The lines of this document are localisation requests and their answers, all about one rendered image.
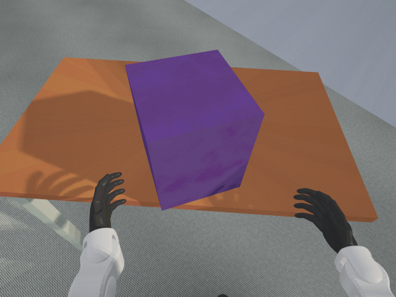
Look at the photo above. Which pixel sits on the left robot forearm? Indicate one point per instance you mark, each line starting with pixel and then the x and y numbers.
pixel 101 263

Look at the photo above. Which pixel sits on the table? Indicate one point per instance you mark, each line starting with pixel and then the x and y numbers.
pixel 82 125

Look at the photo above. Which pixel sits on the right robot forearm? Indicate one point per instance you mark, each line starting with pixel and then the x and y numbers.
pixel 360 275

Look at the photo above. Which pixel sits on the robot left hand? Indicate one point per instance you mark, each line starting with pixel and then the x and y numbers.
pixel 101 209

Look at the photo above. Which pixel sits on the robot right hand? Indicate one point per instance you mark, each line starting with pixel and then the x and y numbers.
pixel 328 217

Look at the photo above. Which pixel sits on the carton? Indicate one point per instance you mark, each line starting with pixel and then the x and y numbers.
pixel 198 123

